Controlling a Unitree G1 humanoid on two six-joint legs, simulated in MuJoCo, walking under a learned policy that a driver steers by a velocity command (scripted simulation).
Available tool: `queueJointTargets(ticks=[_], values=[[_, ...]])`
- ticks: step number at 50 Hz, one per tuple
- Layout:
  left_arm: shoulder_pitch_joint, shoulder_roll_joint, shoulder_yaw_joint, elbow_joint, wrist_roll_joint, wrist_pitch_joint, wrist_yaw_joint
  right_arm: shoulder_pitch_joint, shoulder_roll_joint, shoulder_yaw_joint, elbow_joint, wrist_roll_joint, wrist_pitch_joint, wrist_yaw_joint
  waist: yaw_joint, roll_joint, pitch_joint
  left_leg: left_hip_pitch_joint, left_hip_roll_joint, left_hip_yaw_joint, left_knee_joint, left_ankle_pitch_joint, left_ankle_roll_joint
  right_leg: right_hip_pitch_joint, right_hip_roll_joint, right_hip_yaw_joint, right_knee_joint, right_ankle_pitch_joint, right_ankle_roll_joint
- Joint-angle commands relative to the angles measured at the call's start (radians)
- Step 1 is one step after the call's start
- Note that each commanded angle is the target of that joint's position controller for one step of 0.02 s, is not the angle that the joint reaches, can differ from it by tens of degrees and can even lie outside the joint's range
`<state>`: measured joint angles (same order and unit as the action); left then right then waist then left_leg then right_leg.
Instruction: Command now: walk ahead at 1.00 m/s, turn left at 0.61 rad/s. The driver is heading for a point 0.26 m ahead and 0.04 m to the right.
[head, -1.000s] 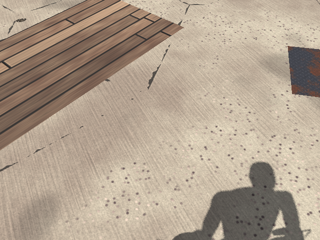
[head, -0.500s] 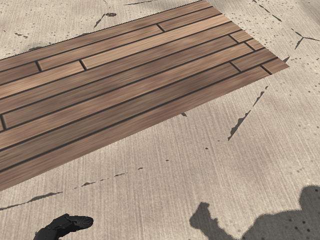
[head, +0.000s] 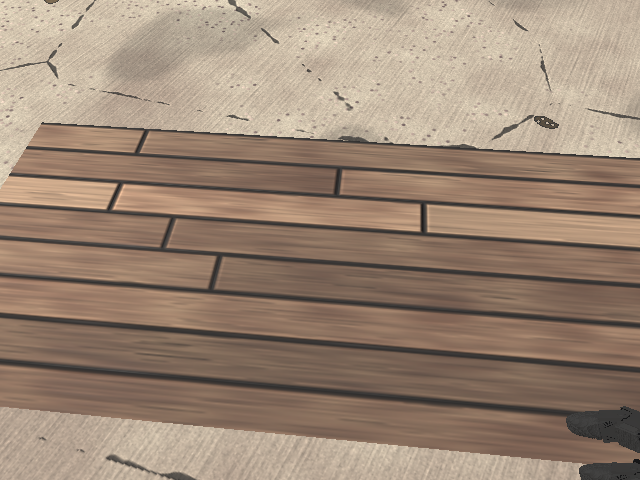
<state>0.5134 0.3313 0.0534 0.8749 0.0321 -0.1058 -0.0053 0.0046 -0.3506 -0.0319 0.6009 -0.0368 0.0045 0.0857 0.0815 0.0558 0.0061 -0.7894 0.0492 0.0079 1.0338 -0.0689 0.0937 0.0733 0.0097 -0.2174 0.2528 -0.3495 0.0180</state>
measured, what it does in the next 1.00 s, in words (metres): walks ahead: left foot, then right foot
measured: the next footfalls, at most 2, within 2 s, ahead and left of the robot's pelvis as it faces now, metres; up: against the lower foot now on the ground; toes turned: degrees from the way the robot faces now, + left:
left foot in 0.14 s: +0.32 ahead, +0.07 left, +0.00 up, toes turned +4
right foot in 0.56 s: +0.56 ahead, -0.11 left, +0.00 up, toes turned +9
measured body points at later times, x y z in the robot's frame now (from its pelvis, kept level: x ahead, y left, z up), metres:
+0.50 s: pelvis +0.34 -0.01 +0.01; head +0.38 +0.00 +0.46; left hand +0.51 +0.26 -0.09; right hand +0.45 -0.28 -0.11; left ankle +0.28 +0.06 -0.73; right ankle +0.52 -0.13 -0.70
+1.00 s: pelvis +0.44 -0.01 +0.00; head +0.44 +0.01 +0.45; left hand +0.52 +0.26 -0.13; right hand +0.53 -0.26 -0.13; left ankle +0.40 +0.12 -0.73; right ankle +0.52 -0.11 -0.73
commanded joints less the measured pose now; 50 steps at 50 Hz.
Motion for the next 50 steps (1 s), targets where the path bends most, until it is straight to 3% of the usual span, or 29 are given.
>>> queueJointTargets(ticks=[1, 3, 4, 6, 7, 8, 9, 10, 11, 12, 13, 14, 16, 19, 20, 23, 27, 28, 29, 30, 31, 33, 35, 37, 40, 42, 43, 45, 50], values=[[-0.064, 0.083, 0.0, -0.051, 0.001, -0.03, -0.005, -0.095, 0.02, 0.03, -0.071, -0.001, -0.022, 0.018, -0.057, -0.069, 0.162, 0.165, -0.036, 0.084, -0.241, 0.086, 0.038, -0.21, -0.215, 0.035, -0.234, 0.584, -0.076], [-0.02, 0.117, 0.0, -0.025, -0.005, -0.02, 0.005, -0.092, 0.025, 0.035, -0.048, -0.013, -0.037, 0.012, -0.063, -0.089, 0.139, 0.268, -0.126, 0.164, -0.34, 0.065, 0.058, -0.1, -0.218, 0.003, -0.123, 1.148, -0.071], [-0.017, 0.152, 0.005, -0.016, -0.008, -0.01, 0.017, -0.021, 0.014, 0.033, -0.021, -0.024, -0.047, 0.003, -0.107, -0.134, 0.08, 0.356, -0.172, 0.171, -0.378, 0.022, 0.065, -0.048, -0.225, 0.001, 0.003, 1.355, -0.066], [-0.065, 0.184, 0.006, -0.016, -0.025, 0.008, 0.031, 0.31, -0.031, 0.008, 0.096, -0.034, -0.066, -0.022, -0.27, -0.187, -0.1, 0.725, -0.17, 0.074, -0.522, 0.135, 0.109, -0.097, -0.231, -0.005, 0.434, 1.345, -0.062], [-0.08, 0.155, 0.001, -0.031, -0.032, 0.007, 0.026, 0.43, -0.09, -0.015, 0.152, -0.047, -0.067, -0.044, -0.301, -0.16, -0.17, 0.945, -0.088, -0.005, -0.542, 0.256, 0.121, -0.252, -0.165, -0.017, 0.726, 0.952, -0.051], [0.028, 0.061, -0.022, -0.09, 0.006, -0.02, 0.018, 0.343, -0.257, -0.055, 0.085, 0.045, -0.058, -0.074, -0.155, 0.216, -0.337, 1.367, 0.244, -0.434, -0.358, 1.048, 0.211, -0.663, -0.015, 0.098, 1.153, -0.261, 0.012], [0.071, 0.124, -0.019, -0.061, -0.064, -0.036, 0.005, 0.372, -0.195, -0.053, 0.079, 0.024, -0.054, -0.076, -0.215, 0.064, -0.658, 1.496, 0.383, -0.676, -0.436, 0.921, 0.384, -0.739, 0.02, 0.413, 1.337, -0.317, 0.011], [-0.058, 0.16, -0.005, -0.089, -0.089, -0.034, 0.011, 0.313, -0.166, -0.051, 0.071, 0.023, -0.058, -0.069, -0.207, -0.063, -0.524, 1.301, 0.322, -0.556, -0.525, 0.851, 0.354, -0.719, -0.041, 0.396, 1.274, -0.238, 0.013], [-0.129, 0.127, -0.007, -0.121, -0.082, -0.028, 0.024, 0.225, -0.127, -0.046, 0.082, 0.055, -0.071, -0.062, -0.148, -0.13, -0.307, 1.093, 0.263, -0.454, -0.583, 0.725, 0.305, -0.759, -0.087, 0.331, 1.159, -0.183, 0.022], [-0.165, 0.106, -0.005, -0.109, -0.066, -0.018, 0.04, 0.171, -0.082, -0.033, 0.077, 0.066, -0.081, -0.063, -0.112, -0.189, -0.18, 0.912, 0.223, -0.395, -0.633, 0.67, 0.267, -0.748, -0.114, 0.301, 1.098, -0.149, 0.038], [-0.163, 0.099, 0.001, -0.105, -0.053, -0.005, 0.047, 0.145, -0.059, -0.027, 0.081, 0.053, -0.088, -0.065, -0.078, -0.184, -0.098, 0.734, 0.198, -0.345, -0.693, 0.716, 0.256, -0.672, -0.121, 0.289, 1.07, -0.103, 0.044], [-0.128, 0.073, 0.0, -0.109, -0.045, 0.007, 0.045, 0.148, -0.051, -0.025, 0.091, 0.038, -0.092, -0.062, -0.05, -0.128, -0.085, 0.637, 0.196, -0.318, -0.713, 0.763, 0.268, -0.609, -0.125, 0.295, 1.047, -0.091, 0.057], [-0.124, 0.018, -0.004, -0.113, -0.042, 0.019, 0.041, 0.139, -0.016, -0.02, 0.115, 0.045, -0.097, -0.063, -0.025, -0.078, -0.062, 0.532, 0.142, -0.21, -0.743, 0.726, 0.231, -0.572, -0.137, 0.286, 0.881, -0.048, 0.063], [-0.216, -0.031, -0.018, -0.14, -0.022, 0.02, 0.042, 0.145, -0.03, -0.024, 0.137, 0.034, -0.083, -0.083, -0.045, -0.034, -0.091, 0.479, 0.051, -0.085, -0.742, 0.772, 0.175, -0.5, -0.089, 0.23, 0.615, 0.212, 0.05], [-0.242, -0.033, -0.022, -0.146, -0.026, 0.017, 0.034, 0.16, -0.04, -0.03, 0.146, 0.036, -0.078, -0.086, -0.061, 0.007, -0.096, 0.49, 0.05, -0.075, -0.729, 0.749, 0.17, -0.472, -0.072, 0.22, 0.525, 0.295, 0.048], [-0.375, 0.015, -0.009, -0.174, -0.03, 0.011, 0.015, 0.225, -0.045, -0.031, 0.188, 0.053, -0.06, -0.094, -0.116, 0.005, -0.082, 0.585, 0.041, -0.099, -0.709, 0.513, 0.116, -0.479, -0.028, 0.225, 0.35, 0.445, 0.024], [-0.332, 0.06, 0.012, -0.16, -0.006, 0.005, 0.001, 0.203, -0.04, -0.028, 0.214, 0.048, -0.05, -0.097, -0.055, 0.012, -0.091, 0.633, 0.063, -0.155, -0.545, 0.4, 0.054, -0.356, -0.02, 0.243, 0.194, 0.498, -0.047], [-0.313, 0.102, 0.022, -0.158, 0.002, 0.004, 0.007, 0.235, -0.027, -0.025, 0.217, 0.037, -0.056, -0.096, -0.059, -0.039, -0.112, 0.601, 0.002, -0.129, -0.453, 0.301, 0.01, -0.254, -0.077, 0.289, 0.189, 0.839, -0.077], [-0.309, 0.134, 0.022, -0.173, 0.023, 0.008, 0.013, 0.372, 0.019, -0.012, 0.235, 0.026, -0.067, -0.093, -0.112, -0.179, -0.215, 0.445, -0.069, -0.114, -0.285, -0.028, -0.052, -0.016, -0.25, 0.443, 0.279, 1.238, -0.211], [-0.258, 0.041, 0.005, -0.159, 0.016, 0.024, 0.015, 0.41, 0.021, -0.005, 0.263, 0.038, -0.063, -0.091, -0.062, -0.292, -0.351, 0.383, -0.096, -0.097, -0.091, -0.457, -0.11, 0.088, -0.386, 0.59, 0.267, 1.323, -0.345], [-0.243, 0.0, -0.012, -0.147, -0.007, 0.034, 0.006, 0.362, -0.043, -0.02, 0.253, 0.052, -0.048, -0.086, -0.038, -0.239, -0.355, 0.333, -0.074, -0.132, -0.018, -0.631, -0.126, 0.069, -0.397, 0.645, 0.231, 1.17, -0.359], [-0.335, 0.025, -0.008, -0.148, -0.022, 0.055, -0.002, 0.272, -0.044, -0.033, 0.245, 0.055, 0.006, -0.101, -0.06, -0.109, -0.209, 0.306, -0.032, -0.117, 0.002, -0.605, -0.149, -0.121, -0.33, 0.595, 0.16, 0.73, -0.285], [-0.451, 0.058, 0.006, -0.163, -0.016, 0.076, 0.005, 0.267, -0.015, -0.032, 0.251, 0.049, 0.05, -0.122, -0.103, -0.164, -0.109, 0.393, -0.01, -0.082, -0.146, -0.492, -0.155, -0.34, -0.266, 0.545, 0.06, 0.335, -0.225], [-0.482, 0.041, 0.006, -0.16, -0.007, 0.089, 0.011, 0.302, 0.018, -0.028, 0.282, 0.042, 0.057, -0.13, -0.117, -0.205, -0.102, 0.514, -0.033, -0.043, -0.262, -0.377, -0.153, -0.432, -0.207, 0.465, 0.027, 0.22, -0.201], [-0.475, 0.017, 0.003, -0.131, -0.025, 0.092, 0.02, 0.325, 0.034, -0.03, 0.314, 0.03, 0.046, -0.123, -0.131, -0.195, -0.122, 0.645, -0.048, -0.008, -0.468, -0.162, -0.115, -0.462, -0.169, 0.409, 0.035, 0.011, -0.166], [-0.431, -0.012, -0.006, -0.102, -0.022, 0.09, 0.019, 0.285, 0.007, -0.033, 0.297, 0.006, 0.041, -0.122, -0.114, -0.141, -0.074, 0.66, 0.011, -0.069, -0.572, -0.147, -0.067, -0.505, -0.126, 0.379, 0.055, -0.157, -0.088], [-0.413, -0.001, 0.001, -0.105, -0.017, 0.089, 0.017, 0.257, -0.05, -0.047, 0.299, 0.017, 0.038, -0.126, -0.069, -0.043, -0.022, 0.539, 0.033, -0.101, -0.596, -0.32, -0.031, -0.47, -0.067, 0.317, 0.076, -0.142, -0.051], [-0.442, -0.012, 0.002, -0.095, -0.011, 0.086, 0.024, 0.217, 0.007, -0.032, 0.305, 0.02, 0.012, -0.127, -0.066, 0.013, 0.007, 0.381, 0.032, -0.121, -0.68, -0.466, -0.038, -0.314, -0.037, 0.27, 0.165, 0.02, -0.024], [-0.398, -0.021, 0.008, -0.039, -0.018, 0.088, 0.032, 0.231, 0.015, -0.028, 0.336, 0.032, -0.032, -0.125, -0.067, -0.008, 0.009, 0.425, 0.021, -0.105, -0.663, -0.294, -0.065, -0.269, -0.034, 0.265, 0.203, 0.198, -0.046]])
